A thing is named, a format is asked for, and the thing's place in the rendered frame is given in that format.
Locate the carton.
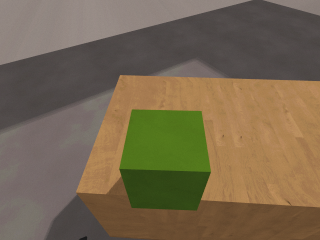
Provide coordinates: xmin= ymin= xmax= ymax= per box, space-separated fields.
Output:
xmin=119 ymin=109 xmax=211 ymax=211

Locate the pedestal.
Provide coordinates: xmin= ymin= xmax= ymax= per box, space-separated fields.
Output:
xmin=76 ymin=75 xmax=320 ymax=240

